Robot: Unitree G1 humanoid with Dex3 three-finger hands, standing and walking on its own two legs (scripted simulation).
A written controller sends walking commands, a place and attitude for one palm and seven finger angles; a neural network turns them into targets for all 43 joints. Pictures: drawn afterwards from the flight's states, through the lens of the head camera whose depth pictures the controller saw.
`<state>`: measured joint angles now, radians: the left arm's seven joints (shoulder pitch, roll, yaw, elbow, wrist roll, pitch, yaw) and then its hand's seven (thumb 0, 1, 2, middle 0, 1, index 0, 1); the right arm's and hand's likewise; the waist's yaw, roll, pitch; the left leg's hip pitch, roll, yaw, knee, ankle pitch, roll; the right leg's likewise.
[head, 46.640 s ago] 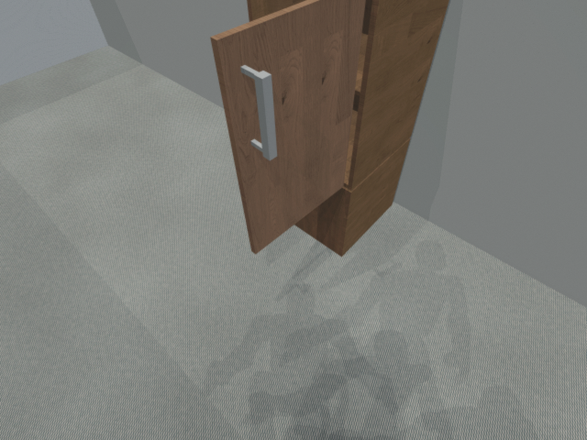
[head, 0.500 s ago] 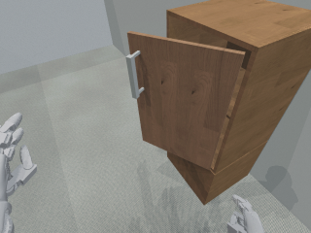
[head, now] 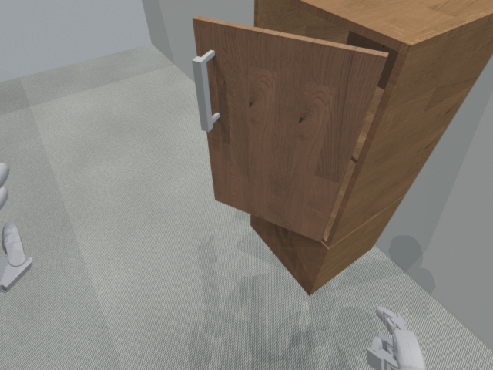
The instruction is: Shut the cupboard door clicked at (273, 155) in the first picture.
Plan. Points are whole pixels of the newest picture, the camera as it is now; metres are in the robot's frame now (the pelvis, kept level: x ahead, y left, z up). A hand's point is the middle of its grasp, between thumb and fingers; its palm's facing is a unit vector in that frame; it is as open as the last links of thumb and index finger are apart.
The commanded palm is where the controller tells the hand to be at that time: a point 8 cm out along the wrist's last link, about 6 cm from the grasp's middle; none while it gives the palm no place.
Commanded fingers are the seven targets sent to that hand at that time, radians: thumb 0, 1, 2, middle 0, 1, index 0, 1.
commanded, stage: step back with the hand held close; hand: left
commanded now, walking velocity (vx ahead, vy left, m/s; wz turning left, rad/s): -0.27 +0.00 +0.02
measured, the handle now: (208, 92) +0.67 +0.13 +0.11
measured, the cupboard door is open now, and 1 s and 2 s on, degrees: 29 29 29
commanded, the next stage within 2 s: stop stepping back and stand still in 0.64 s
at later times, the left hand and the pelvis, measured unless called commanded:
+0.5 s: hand out of the picture +0.10 +0.27 +0.17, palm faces +0.50 -0.77 -0.41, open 7.4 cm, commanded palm +0.03 +0.30 +0.18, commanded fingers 0.00 0.90 0.90 -0.20 -0.30 -0.20 -0.30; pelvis -0.10 +0.00 -0.02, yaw +3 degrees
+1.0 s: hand out of the picture -0.04 +0.31 +0.18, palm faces +0.56 -0.73 -0.38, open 7.4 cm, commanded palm -0.10 +0.33 +0.18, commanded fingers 0.00 0.90 0.90 -0.20 -0.30 -0.20 -0.30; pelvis -0.21 +0.02 +0.00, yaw +6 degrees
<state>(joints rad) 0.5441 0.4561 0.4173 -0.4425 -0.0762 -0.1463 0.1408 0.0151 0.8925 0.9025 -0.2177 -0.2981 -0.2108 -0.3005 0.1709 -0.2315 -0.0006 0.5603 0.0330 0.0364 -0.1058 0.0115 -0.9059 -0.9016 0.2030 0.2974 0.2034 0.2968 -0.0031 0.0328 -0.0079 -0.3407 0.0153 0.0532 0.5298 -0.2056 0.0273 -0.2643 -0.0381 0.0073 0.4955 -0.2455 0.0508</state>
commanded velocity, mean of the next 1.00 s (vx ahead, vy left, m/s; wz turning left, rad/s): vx -0.19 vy -0.02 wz -0.04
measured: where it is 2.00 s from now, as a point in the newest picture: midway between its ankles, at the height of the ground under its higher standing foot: outside the picture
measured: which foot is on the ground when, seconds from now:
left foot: down 0.00-0.66, up 0.68-0.80, down 0.82-1.00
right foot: down 0.00-0.50, up 0.52-0.58, down 0.60-0.82, up 0.84-1.00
